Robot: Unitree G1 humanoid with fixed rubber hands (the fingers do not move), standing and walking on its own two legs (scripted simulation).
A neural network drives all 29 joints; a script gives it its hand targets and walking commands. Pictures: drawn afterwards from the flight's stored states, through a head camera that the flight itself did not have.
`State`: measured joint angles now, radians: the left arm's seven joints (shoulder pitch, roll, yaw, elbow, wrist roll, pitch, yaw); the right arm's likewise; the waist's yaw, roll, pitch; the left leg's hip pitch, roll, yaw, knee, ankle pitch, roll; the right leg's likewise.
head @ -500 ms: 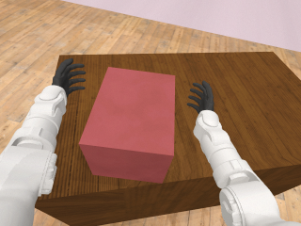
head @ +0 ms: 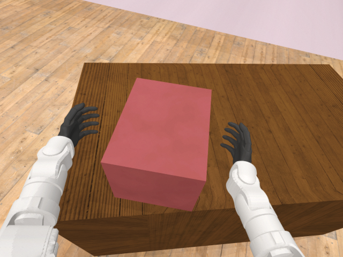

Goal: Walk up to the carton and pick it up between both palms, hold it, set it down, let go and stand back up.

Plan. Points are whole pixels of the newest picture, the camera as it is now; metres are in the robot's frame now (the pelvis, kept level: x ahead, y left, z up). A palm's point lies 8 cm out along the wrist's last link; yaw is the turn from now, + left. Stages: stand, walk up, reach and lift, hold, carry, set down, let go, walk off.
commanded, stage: set down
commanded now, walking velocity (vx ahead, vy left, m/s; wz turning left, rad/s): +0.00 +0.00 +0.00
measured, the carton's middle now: (163, 142) +0.43 +0.02 -0.03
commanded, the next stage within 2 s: none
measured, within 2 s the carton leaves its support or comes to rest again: neither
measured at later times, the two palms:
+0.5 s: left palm (55, 176) +0.31 +0.26 +0.02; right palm (238, 194) +0.26 -0.15 +0.01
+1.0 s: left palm (52, 212) +0.24 +0.26 -0.01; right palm (242, 222) +0.21 -0.15 -0.02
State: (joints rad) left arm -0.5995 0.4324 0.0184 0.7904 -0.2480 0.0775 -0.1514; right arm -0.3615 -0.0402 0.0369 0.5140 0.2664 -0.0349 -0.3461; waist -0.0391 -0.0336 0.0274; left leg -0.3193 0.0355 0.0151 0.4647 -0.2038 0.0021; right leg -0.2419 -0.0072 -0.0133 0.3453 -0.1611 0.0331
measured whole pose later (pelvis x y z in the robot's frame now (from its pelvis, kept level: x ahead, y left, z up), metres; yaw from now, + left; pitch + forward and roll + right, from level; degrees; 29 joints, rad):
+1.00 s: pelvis +0.02 -0.01 +0.00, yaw +0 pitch -4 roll -1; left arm 0.05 0.43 -0.02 0.46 -0.31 -0.16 -0.22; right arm 0.28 0.04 0.12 0.31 0.18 -0.30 -0.33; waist 0.05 -0.02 0.10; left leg -0.16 0.04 0.02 0.49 -0.27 -0.01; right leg -0.10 -0.01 -0.01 0.41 -0.24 0.02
